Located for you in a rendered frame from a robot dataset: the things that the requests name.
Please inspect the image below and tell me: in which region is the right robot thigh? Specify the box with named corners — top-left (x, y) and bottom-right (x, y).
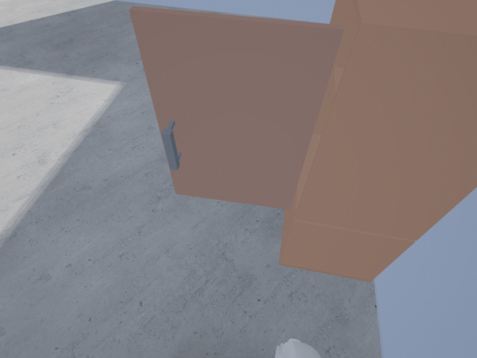
top-left (275, 341), bottom-right (321, 358)

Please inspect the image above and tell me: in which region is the cupboard door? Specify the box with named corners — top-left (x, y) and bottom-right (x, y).
top-left (129, 6), bottom-right (344, 210)

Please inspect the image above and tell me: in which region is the handle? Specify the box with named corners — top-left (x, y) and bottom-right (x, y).
top-left (162, 120), bottom-right (181, 171)

